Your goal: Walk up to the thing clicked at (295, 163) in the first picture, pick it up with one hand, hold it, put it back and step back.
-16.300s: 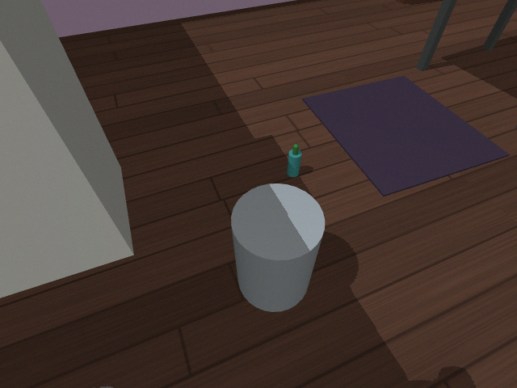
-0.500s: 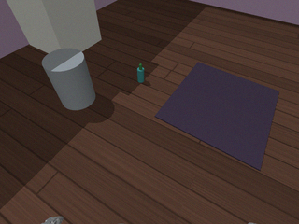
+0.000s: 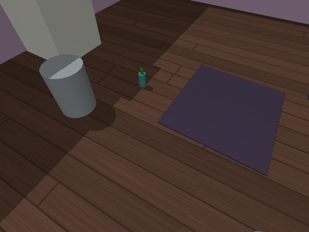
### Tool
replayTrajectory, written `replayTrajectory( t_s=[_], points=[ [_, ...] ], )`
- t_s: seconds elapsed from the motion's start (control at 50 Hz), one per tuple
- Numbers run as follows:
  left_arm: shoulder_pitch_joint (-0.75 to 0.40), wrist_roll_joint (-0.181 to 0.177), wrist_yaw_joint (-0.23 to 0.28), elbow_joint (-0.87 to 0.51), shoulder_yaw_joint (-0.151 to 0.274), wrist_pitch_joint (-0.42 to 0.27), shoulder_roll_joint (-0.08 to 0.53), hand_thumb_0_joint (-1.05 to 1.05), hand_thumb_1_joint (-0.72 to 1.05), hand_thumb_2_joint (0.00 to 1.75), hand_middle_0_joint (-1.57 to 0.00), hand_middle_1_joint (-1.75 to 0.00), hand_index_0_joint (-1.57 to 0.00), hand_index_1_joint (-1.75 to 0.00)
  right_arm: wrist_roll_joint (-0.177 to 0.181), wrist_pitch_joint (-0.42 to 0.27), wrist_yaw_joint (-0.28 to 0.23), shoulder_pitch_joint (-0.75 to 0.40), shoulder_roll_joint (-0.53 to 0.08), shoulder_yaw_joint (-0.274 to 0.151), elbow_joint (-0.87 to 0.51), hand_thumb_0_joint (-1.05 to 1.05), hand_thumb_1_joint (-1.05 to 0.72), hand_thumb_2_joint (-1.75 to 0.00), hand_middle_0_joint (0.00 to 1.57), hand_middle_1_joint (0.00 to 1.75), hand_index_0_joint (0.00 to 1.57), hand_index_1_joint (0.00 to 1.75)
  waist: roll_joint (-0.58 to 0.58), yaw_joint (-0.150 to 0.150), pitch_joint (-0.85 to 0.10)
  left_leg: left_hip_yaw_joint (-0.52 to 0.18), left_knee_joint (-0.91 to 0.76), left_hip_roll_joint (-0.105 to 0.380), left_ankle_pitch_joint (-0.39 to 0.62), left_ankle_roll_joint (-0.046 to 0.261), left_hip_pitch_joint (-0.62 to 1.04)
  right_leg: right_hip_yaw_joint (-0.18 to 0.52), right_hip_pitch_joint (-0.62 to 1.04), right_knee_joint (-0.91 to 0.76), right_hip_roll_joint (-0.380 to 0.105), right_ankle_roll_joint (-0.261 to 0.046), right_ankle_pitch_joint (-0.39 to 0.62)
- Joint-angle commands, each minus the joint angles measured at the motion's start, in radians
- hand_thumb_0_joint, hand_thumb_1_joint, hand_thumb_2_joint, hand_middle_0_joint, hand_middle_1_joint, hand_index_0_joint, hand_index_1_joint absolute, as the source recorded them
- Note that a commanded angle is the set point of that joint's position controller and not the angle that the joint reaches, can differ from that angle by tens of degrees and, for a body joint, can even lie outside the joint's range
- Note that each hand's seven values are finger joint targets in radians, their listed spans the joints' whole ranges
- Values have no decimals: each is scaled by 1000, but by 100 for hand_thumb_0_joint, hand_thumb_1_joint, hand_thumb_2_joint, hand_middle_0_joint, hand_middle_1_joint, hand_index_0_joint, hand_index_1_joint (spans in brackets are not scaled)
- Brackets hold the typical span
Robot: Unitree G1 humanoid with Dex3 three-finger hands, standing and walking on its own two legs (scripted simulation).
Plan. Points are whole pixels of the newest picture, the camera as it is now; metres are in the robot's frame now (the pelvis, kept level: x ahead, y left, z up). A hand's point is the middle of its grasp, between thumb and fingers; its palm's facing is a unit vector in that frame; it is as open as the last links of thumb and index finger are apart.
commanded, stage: stand
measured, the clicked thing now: (142, 77) +1.49 +0.18 -0.68
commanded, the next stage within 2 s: none
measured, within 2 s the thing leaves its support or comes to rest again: neither
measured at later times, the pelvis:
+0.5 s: pelvis +0.01 -0.01 +0.00, yaw -1 degrees
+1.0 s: pelvis +0.02 -0.02 +0.00, yaw -1 degrees
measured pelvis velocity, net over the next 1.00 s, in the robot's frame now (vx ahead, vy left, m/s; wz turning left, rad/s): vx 0.02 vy -0.02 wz -0.03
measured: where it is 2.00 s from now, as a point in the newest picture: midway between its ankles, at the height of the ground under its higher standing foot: outside the picture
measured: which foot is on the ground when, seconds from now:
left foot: down 0.00-1.00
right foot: down 0.00-1.00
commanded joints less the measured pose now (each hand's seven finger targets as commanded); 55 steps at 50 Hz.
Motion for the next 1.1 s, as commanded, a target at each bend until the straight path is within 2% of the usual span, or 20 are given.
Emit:
replayTrajectory(
  t_s=[0.0, 0.06, 0.14, 0.18, 0.24, 0.3, 0.44, 0.52, 0.58, 0.6, 0.64, 0.68, 0.72, 0.82, 0.92, 1.0, 1.08],
  points=[
    [-49, 6, 17, -63, 35, -18, 208, 0, 90, 90, -20, -30, -20, -30, 0, -19, -13, -56, -222, -44, -60, 0, -90, -90, 20, 30, 20, 30, 18, -7, -92, -79, -78, 103, 57, 29, 15, 100, 1, -82, -99, -41, 4],
    [-49, 5, 18, -63, 37, -18, 212, 0, 90, 90, -20, -30, -20, -30, -1, -20, -13, -47, -210, -42, -56, 0, -90, -90, 20, 30, 20, 30, 0, -7, -108, -75, -82, 106, 107, 27, 22, 98, 13, -74, -99, -42, 27],
    [-33, 5, 19, -62, 37, -19, 201, 0, 90, 90, -20, -30, -20, -30, -1, -25, -16, -48, -211, -41, -54, 0, -90, -90, 20, 30, 20, 30, 14, 0, -129, -71, -67, 115, 214, 28, 45, 93, 35, -62, -98, -40, 105],
    [-33, 4, 20, -62, 39, -19, 203, 0, 90, 90, -20, -30, -20, -30, 1, -27, -17, -41, -213, -40, -51, 0, -90, -90, 20, 30, 20, 30, 16, -2, -132, -64, -61, 117, 235, 28, 54, 97, 41, -60, -100, -39, 134],
    [-31, 3, 20, -63, 39, -18, 197, 0, 90, 90, -20, -30, -20, -30, 0, -25, -19, -41, -214, -39, -49, 0, -90, -90, 20, 30, 20, 30, 15, 0, -131, -61, -63, 119, 240, 27, 53, 94, 46, -60, -99, -36, 138],
    [-42, 5, 20, -65, 39, -17, 196, 0, 90, 90, -20, -30, -20, -30, 0, -20, -18, -30, -213, -37, -47, 0, -90, -90, 20, 30, 20, 30, 2, -10, -94, -57, -77, 110, 148, 22, 35, 100, 19, -83, -98, -34, 73],
    [-44, 5, 20, -76, 40, -18, 198, 0, 90, 90, -20, -30, -20, -30, -2, -23, -18, -34, -213, -37, -48, 0, -90, -90, 20, 30, 20, 30, 17, -6, -116, -53, -70, 118, 188, 21, 47, 102, 38, -79, -100, -38, 113],
    [-41, 5, 19, -76, 39, -18, 199, 0, 90, 90, -20, -30, -20, -30, -2, -21, -16, -24, -213, -35, -47, 0, -90, -90, 20, 30, 20, 30, -1, -9, -99, -50, -78, 117, 149, 22, 42, 106, 26, -90, -99, -37, 78],
    [-34, 5, 20, -77, 40, -20, 200, 0, 90, 90, -20, -30, -20, -30, -2, -23, -17, -26, -213, -36, -52, 0, -90, -90, 20, 30, 20, 30, -3, -8, -132, -47, -63, 121, 230, 21, 63, 100, 52, -73, -100, -37, 173],
    [-35, 4, 21, -77, 41, -20, 200, 0, 90, 90, -20, -30, -20, -30, -2, -22, -18, -24, -208, -34, -50, 0, -90, -90, 20, 30, 20, 30, -8, -6, -130, -45, -63, 118, 229, 20, 62, 99, 53, -73, -100, -37, 182],
    [-40, 4, 19, -78, 40, -19, 199, 0, 90, 90, -20, -30, -20, -30, -2, -22, -18, -20, -216, -34, -47, 0, -90, -90, 20, 30, 20, 30, 12, -11, -116, -43, -69, 120, 202, 19, 69, 104, 32, -82, -98, -38, 143],
    [-36, 4, 20, -80, 39, -20, 200, 0, 90, 90, -20, -30, -20, -30, -2, -23, -17, -26, -209, -32, -49, 0, -90, -90, 20, 30, 20, 30, -1, -8, -118, -43, -63, 123, 229, 17, 75, 102, 33, -77, -98, -37, 176],
    [-39, 5, 21, -81, 39, -18, 200, 0, 90, 90, -20, -30, -20, -30, -1, -21, -18, -23, -215, -33, -49, 0, -90, -90, 20, 30, 20, 30, 11, -12, -110, -41, -70, 120, 191, 18, 69, 105, 28, -86, -95, -35, 136],
    [-33, 4, 21, -82, 37, -19, 197, 0, 90, 90, -20, -30, -20, -30, -1, -21, -18, -21, -216, -32, -48, 0, -90, -90, 20, 30, 20, 30, 13, -8, -115, -42, -68, 125, 228, 17, 70, 103, 45, -78, -95, -38, 174],
    [-28, 4, 21, -78, 36, -19, 201, 0, 90, 90, -20, -30, -20, -30, -2, -18, -17, -17, -210, -29, -50, 0, -90, -90, 20, 30, 20, 30, -1, -10, -100, -39, -75, 119, 183, 19, 52, 101, 40, -88, -92, -36, 138],
    [-28, 5, 21, -81, 37, -17, 201, 0, 90, 90, -20, -30, -20, -30, -1, -20, -20, -14, -214, -31, -50, 0, -90, -90, 20, 30, 20, 30, 6, -9, -117, -38, -67, 124, 219, 19, 74, 105, 50, -79, -97, -42, 177],
    [-23, 4, 21, -79, 35, -17, 196, 0, 90, 90, -20, -30, -20, -30, 0, -20, -19, -16, -216, -28, -52, 0, -90, -90, 20, 30, 20, 30, 15, -9, -102, -39, -74, 121, 201, 19, 71, 101, 38, -87, -92, -38, 147]
  ],
)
